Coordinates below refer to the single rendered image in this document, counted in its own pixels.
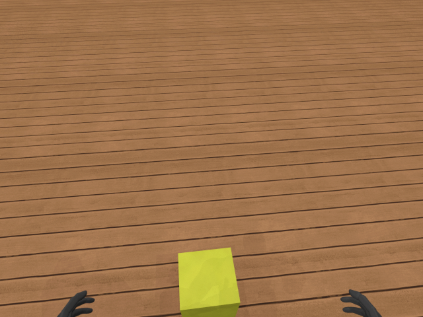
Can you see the carton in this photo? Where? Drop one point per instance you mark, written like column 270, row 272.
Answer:
column 207, row 284

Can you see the robot left hand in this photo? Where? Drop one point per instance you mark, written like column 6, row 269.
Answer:
column 70, row 309

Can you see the robot right hand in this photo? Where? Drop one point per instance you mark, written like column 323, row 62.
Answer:
column 366, row 310

